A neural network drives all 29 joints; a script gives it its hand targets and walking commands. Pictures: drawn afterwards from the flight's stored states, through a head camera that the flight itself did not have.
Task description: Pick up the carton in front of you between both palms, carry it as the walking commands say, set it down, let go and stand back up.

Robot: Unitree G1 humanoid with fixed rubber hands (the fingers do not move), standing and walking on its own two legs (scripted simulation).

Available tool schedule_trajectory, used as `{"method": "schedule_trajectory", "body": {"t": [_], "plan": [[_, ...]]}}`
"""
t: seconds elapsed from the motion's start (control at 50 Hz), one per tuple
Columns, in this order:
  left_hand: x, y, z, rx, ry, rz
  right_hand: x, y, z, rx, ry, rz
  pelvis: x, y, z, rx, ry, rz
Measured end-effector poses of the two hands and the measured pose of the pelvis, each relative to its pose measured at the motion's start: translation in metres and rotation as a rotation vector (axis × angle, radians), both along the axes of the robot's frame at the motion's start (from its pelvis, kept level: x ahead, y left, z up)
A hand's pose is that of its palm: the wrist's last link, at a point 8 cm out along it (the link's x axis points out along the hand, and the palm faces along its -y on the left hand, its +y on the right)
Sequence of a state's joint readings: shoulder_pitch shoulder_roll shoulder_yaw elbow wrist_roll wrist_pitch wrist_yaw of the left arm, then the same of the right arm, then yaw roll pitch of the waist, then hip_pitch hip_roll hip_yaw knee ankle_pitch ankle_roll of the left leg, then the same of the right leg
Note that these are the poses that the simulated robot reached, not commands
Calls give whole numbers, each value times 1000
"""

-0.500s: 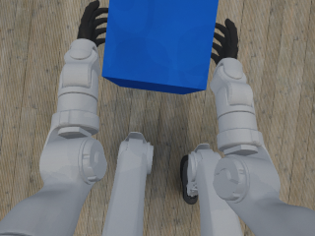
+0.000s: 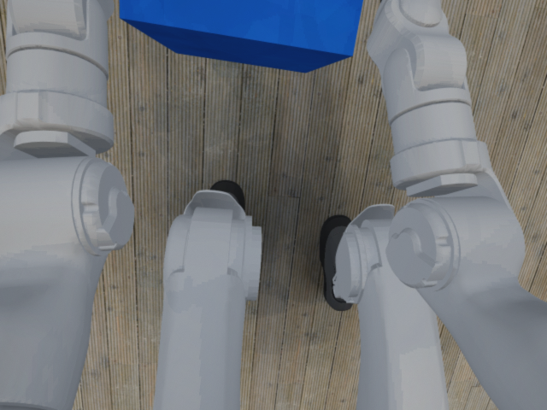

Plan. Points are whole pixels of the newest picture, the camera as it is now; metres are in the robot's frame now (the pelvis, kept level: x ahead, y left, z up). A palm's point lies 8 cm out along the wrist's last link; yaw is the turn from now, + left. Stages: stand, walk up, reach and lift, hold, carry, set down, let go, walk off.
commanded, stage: set down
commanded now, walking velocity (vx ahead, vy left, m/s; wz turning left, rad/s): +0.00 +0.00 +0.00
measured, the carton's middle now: out of the picture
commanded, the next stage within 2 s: none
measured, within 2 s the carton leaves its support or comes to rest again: rests again in 0.36 s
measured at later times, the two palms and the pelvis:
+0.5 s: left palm out of the picture +0.52 +0.28 -0.20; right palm out of the picture +0.55 -0.02 -0.20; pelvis -0.01 +0.00 -0.03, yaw +0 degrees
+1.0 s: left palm out of the picture +0.52 +0.29 -0.20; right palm out of the picture +0.55 -0.03 -0.20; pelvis -0.01 +0.00 -0.03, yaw +0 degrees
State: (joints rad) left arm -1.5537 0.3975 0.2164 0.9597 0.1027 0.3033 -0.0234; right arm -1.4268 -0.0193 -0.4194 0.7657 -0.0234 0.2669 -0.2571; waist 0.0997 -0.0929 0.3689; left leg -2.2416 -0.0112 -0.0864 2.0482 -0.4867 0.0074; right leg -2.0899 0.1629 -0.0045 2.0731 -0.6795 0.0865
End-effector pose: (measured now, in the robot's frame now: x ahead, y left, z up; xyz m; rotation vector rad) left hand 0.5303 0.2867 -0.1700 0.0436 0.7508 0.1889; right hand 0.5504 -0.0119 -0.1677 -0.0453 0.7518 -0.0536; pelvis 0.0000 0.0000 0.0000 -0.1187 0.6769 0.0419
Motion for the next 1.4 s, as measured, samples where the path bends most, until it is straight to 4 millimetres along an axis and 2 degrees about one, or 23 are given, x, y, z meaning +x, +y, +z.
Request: {"method": "schedule_trajectory", "body": {"t": [0.06,0.18,0.4,0.66,0.98,1.16,1.28,1.4], "plan": [[5,0,-7,1,7,-8,2,-1,-10,8,8,-2,2,3,-6,3,-17,-5],[12,-2,-8,-4,2,-5,7,-4,-15,16,3,8,3,3,-15,10,-33,-12],[-4,-6,-24,-15,34,-22,-3,-10,-28,27,31,31,-4,-3,-24,30,-66,-31],[-6,-2,-28,-29,26,-38,-4,-12,-31,52,12,72,-15,-4,-32,42,-134,-34],[-6,1,-31,-73,18,-55,-2,-15,-34,81,-2,109,-11,-4,-34,43,-135,-28],[-7,3,-35,-82,10,-47,0,-16,-37,42,0,136,-7,-5,-34,48,-135,-19],[-18,15,-56,-37,52,26,6,-38,-47,-31,25,101,-3,-2,-33,46,-118,-20],[-7,29,-51,-7,2,56,15,-55,-47,-31,-10,77,-2,1,-35,42,-103,-32]]}}
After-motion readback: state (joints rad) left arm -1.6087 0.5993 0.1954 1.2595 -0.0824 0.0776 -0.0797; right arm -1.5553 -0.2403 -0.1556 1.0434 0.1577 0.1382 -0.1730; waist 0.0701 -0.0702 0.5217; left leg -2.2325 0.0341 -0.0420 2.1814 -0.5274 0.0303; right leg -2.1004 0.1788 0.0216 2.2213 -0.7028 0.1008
